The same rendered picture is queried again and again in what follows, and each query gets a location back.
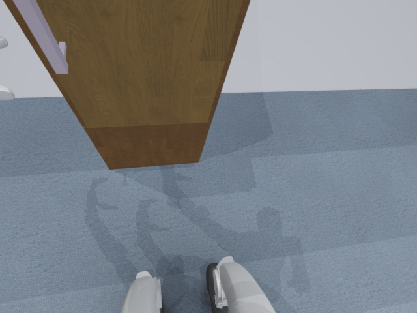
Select robot right shin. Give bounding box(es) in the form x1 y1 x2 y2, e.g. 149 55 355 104
214 256 234 308

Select left robot hand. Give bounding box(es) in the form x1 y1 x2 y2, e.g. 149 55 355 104
0 36 15 100

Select handle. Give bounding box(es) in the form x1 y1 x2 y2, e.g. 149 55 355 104
13 0 68 74

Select cupboard door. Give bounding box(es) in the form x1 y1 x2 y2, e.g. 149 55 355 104
12 0 243 128

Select left robot thigh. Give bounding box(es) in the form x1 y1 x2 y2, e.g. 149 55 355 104
121 276 162 313

